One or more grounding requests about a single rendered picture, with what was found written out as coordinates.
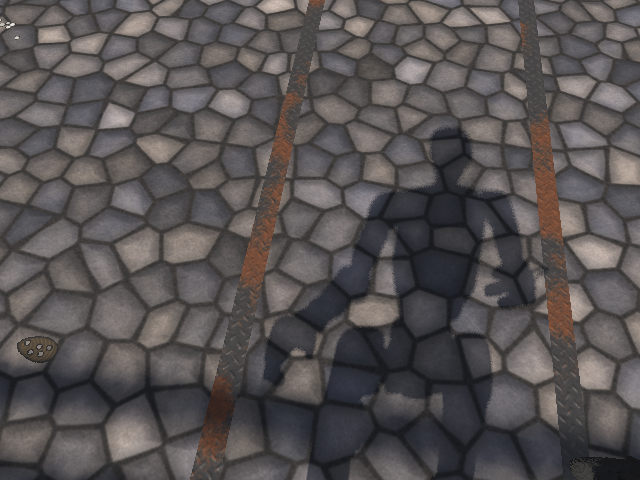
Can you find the right robot hand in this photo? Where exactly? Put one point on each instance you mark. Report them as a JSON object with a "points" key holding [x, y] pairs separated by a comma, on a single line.
{"points": [[598, 468]]}

